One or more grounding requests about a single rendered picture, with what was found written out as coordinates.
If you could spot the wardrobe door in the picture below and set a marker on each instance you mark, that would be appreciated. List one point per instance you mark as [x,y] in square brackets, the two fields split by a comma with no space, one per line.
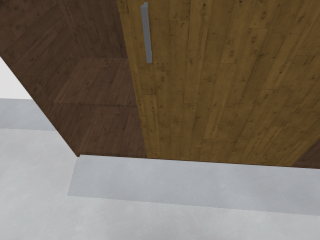
[312,155]
[231,81]

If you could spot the handle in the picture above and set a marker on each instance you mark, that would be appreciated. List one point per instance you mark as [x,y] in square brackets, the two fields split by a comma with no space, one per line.
[146,31]

